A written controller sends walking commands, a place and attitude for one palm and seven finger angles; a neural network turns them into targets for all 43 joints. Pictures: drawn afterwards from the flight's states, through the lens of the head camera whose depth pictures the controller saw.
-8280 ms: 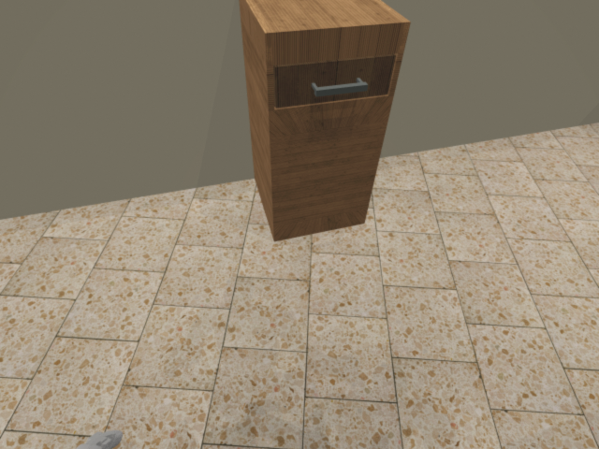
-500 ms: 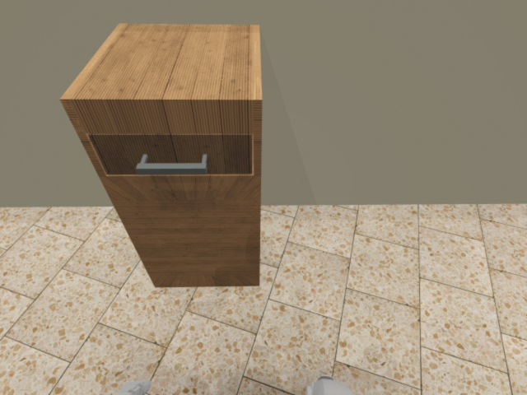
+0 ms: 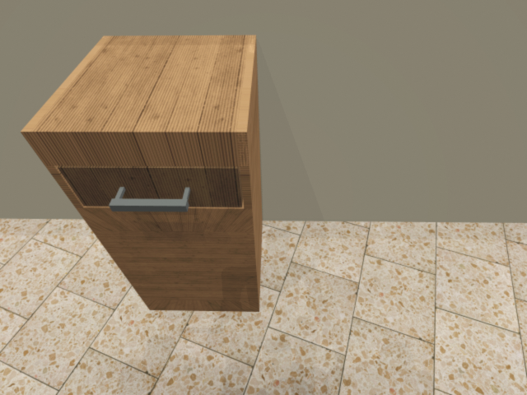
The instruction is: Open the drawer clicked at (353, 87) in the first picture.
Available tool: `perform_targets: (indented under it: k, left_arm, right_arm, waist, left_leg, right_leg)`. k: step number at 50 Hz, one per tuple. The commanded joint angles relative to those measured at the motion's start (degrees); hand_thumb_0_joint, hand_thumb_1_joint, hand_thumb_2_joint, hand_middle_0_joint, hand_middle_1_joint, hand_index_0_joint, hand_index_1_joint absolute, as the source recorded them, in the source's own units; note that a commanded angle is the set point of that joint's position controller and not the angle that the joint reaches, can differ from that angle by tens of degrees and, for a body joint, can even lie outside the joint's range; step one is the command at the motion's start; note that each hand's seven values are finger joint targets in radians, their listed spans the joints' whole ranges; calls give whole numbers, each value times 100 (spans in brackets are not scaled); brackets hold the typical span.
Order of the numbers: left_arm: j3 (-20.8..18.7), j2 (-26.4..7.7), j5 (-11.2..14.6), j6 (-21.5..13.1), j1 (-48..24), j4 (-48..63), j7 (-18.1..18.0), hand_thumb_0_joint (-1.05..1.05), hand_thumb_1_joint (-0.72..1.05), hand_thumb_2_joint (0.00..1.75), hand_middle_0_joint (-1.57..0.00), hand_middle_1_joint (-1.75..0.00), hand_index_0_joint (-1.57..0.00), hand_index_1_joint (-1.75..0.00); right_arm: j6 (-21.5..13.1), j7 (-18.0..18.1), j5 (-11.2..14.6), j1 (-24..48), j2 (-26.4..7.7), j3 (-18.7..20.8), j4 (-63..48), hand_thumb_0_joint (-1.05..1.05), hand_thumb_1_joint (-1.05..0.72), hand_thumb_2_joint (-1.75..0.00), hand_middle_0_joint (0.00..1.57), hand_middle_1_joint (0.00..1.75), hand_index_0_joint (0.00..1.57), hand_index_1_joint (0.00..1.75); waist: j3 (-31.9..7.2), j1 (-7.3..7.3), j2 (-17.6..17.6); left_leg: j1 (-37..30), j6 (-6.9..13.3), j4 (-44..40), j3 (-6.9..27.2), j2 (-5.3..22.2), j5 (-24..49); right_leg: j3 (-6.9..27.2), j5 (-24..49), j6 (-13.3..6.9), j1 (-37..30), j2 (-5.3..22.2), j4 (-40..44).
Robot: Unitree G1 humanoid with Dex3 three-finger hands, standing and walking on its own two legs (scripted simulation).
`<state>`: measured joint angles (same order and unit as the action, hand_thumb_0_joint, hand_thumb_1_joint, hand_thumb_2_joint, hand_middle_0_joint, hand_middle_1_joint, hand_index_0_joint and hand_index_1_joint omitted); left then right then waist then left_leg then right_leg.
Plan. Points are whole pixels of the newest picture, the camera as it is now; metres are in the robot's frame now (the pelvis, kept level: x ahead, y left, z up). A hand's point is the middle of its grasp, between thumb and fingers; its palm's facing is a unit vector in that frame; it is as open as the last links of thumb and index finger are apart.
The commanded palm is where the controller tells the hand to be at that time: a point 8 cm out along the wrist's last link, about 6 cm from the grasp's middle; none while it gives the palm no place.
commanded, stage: come to a stop and stand still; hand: left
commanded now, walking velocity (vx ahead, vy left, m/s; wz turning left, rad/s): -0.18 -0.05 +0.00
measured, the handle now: (151, 198) +0.50 +0.30 -0.06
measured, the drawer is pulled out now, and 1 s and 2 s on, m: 0.00 0.00 0.00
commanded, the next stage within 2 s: look again from close up in 1.38 s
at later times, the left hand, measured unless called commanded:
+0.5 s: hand out of the picture +0.00 +0.16 -0.17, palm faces +0.04 -0.97 -0.24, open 7.4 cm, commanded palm none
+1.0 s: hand out of the picture +0.03 +0.14 -0.17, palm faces +0.04 -0.98 -0.20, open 7.3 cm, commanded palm none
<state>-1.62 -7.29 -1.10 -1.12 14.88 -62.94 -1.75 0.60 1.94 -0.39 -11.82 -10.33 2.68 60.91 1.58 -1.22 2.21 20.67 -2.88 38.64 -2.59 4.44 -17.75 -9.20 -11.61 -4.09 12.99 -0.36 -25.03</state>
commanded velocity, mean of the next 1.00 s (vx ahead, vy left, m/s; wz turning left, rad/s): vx -0.02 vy -0.02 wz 0.00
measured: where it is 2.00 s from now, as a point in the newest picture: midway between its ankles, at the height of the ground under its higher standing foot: outside the picture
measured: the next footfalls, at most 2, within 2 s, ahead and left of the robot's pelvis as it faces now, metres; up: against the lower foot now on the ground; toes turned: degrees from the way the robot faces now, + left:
left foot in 0.04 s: +0.08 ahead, +0.14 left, +0.00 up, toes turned +3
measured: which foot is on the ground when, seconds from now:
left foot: up 0.00-0.02, down 0.04-1.00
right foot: down 0.00-1.00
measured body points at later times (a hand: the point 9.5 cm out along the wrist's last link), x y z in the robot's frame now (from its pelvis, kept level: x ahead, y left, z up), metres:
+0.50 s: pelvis +0.00 -0.02 +0.00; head +0.01 -0.04 +0.45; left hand +0.00 +0.21 -0.15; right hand +0.04 -0.25 -0.17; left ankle +0.04 +0.13 -0.74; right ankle +0.01 -0.08 -0.74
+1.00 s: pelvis +0.04 -0.02 +0.00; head +0.05 -0.03 +0.45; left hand +0.03 +0.20 -0.15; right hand -0.01 -0.21 -0.17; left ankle +0.04 +0.14 -0.74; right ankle +0.01 -0.08 -0.74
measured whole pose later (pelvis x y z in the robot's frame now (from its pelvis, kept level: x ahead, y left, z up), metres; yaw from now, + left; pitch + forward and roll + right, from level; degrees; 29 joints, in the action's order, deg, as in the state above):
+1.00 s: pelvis +0.04 -0.02 +0.00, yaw -1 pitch +0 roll +1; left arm -0.4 -6.8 0.0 -0.8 17.2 -65.3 -2.5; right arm 0.2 2.5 -0.5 -19.8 -5.1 -0.2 67.0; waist 1.1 0.5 0.9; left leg 9.8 -3.3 22.9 -2.6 4.2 -12.6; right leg -6.5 -15.7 -4.3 7.3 -2.2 -23.0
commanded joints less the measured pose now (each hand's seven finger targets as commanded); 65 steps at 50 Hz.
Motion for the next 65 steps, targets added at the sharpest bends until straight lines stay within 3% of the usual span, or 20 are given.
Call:
perform_targets:
  k: [1,3,4,6,7,10,13,14,15,17,18,20,23,27,33,44,48,57,65]
  left_arm:
    - [-180,-856,31,66,67,244,-60,0,90,90,-20,-30,-20,-30]
    - [-119,-559,54,123,326,311,-67,0,90,90,-20,-30,-20,-30]
    - [-99,-499,39,145,442,297,-79,0,90,90,-20,-30,-20,-30]
    - [-90,-553,50,208,419,254,-43,0,90,90,-20,-30,-20,-30]
    - [-102,-587,41,232,436,267,-27,0,90,90,-20,-30,-20,-30]
    - [-109,-581,-8,274,566,289,14,0,90,90,-20,-30,-20,-30]
    - [-94,-547,-27,233,731,282,32,0,90,90,-20,-30,-20,-30]
    - [-88,-585,-39,193,770,272,25,0,90,90,-20,-30,-20,-30]
    - [-90,-732,-45,142,628,297,15,0,90,90,-20,-30,-20,-30]
    - [-89,-901,-12,86,222,368,2,0,90,90,-20,-30,-20,-30]
    - [-89,-899,1,68,96,384,-11,0,90,90,-20,-30,-20,-30]
    - [-77,-861,14,66,-11,375,-20,0,90,90,-20,-30,-20,-30]
    - [-64,-785,42,59,60,288,-17,0,90,90,-20,-30,-20,-30]
    - [-74,-814,45,87,151,197,-21,0,90,90,-20,-30,-20,-30]
    - [-53,-717,87,53,302,89,-26,0,90,90,-20,-30,-20,-30]
    - [11,-537,117,-29,567,-62,-69,0,90,90,-20,-30,-20,-30]
    - [29,-465,104,-16,640,-98,-85,0,90,90,-20,-30,-20,-30]
    - [66,-398,75,-27,800,-159,-105,0,90,90,-20,-30,-20,-30]
    - [56,-463,74,-51,855,-170,-105,0,90,90,-20,-30,-20,-30]
  right_arm:
    - [-13,-40,10,-851,-136,-8,51,0,-90,-90,20,30,20,30]
    - [-62,3,-44,-584,-513,27,-124,0,-90,-90,20,30,20,30]
    - [-38,18,-53,-407,-622,37,-197,0,-90,-90,20,30,20,30]
    - [-35,54,-36,-124,-614,24,-234,0,-90,-90,20,30,20,30]
    - [-22,63,-39,-50,-608,31,-292,0,-90,-90,20,30,20,30]
    - [-14,73,-53,153,-696,84,-389,0,-90,-90,20,30,20,30]
    - [-13,38,-41,272,-714,118,-452,0,-90,-90,20,30,20,30]
    - [-11,20,-27,277,-664,116,-452,0,-90,-90,20,30,20,30]
    - [-8,1,-6,168,-508,106,-446,0,-90,-90,20,30,20,30]
    - [66,-47,-8,-22,-235,38,-357,0,-90,-90,20,30,20,30]
    - [83,-58,-23,-126,-215,16,-279,0,-90,-90,20,30,20,30]
    - [64,-72,-33,-266,-183,-24,-131,0,-90,-90,20,30,20,30]
    - [20,-65,-49,-464,-172,-96,50,0,-90,-90,20,30,20,30]
    - [40,-63,-62,-562,-163,-138,175,0,-90,-90,20,30,20,30]
    - [-14,-15,-73,-933,-68,-202,359,0,-90,-90,20,30,20,30]
    - [-125,58,-27,-1239,-2,-217,509,0,-90,-90,20,30,20,30]
    - [-119,69,-16,-1235,48,-226,526,0,-90,-90,20,30,20,30]
    - [-127,89,-9,-1053,19,-220,509,0,-90,-90,20,30,20,30]
    - [-153,102,-14,-961,-82,-223,449,0,-90,-90,20,30,20,30]
  waist:
    - [-180,228,-600]
    - [-57,48,243]
    - [-20,-18,234]
    - [65,-42,933]
    - [91,-37,988]
    - [-47,-43,905]
    - [-329,-96,473]
    - [-337,-91,254]
    - [-334,20,-253]
    - [-198,219,-1277]
    - [-126,243,-1358]
    - [-27,288,-1006]
    - [119,255,-536]
    - [500,163,-397]
    - [477,105,-52]
    - [-13,87,-176]
    - [243,95,-209]
    - [336,122,-264]
    - [201,124,-152]
  left_leg:
    - [-1284,112,-1306,108,74,1475]
    - [-1117,557,-1597,744,934,3121]
    - [-886,670,-1685,706,1028,2908]
    - [-516,835,-2059,896,1067,2637]
    - [-414,910,-2211,906,1126,2404]
    - [-423,1036,-2249,908,1152,1846]
    - [-510,927,-1983,752,937,1336]
    - [-568,769,-1739,589,701,1150]
    - [-559,558,-1425,377,383,867]
    - [-837,284,-902,4,-101,199]
    - [-958,267,-795,16,-108,172]
    - [-1153,288,-927,92,-50,409]
    - [-1154,324,-1312,215,58,682]
    - [-944,270,-1449,184,68,459]
    - [-787,239,-1640,211,131,727]
    - [-1047,214,-1722,202,223,1434]
    - [-1037,245,-1783,217,241,1411]
    - [-1242,294,-1736,231,249,1620]
    - [-1379,307,-1726,221,245,1835]
  right_leg:
    - [963,1655,-160,431,1291,48]
    - [614,559,268,463,649,-321]
    - [573,90,314,271,529,-366]
    - [458,-299,390,37,443,-780]
    - [510,-696,384,14,412,-1008]
    - [623,-938,381,129,386,-1325]
    - [678,-364,397,-48,376,-801]
    - [838,82,388,-77,459,-299]
    - [1238,470,309,-54,678,125]
    - [1812,-70,3,494,1231,828]
    - [1895,-315,-140,672,1346,1066]
    - [1738,-659,-137,813,1208,1140]
    - [1472,-1037,66,694,917,1097]
    - [1478,-1645,149,729,898,1366]
    - [1344,-952,137,216,826,1228]
    - [1032,1073,134,-504,763,730]
    - [979,972,151,-365,721,716]
    - [972,1269,186,-260,717,647]
    - [992,1586,180,-444,734,607]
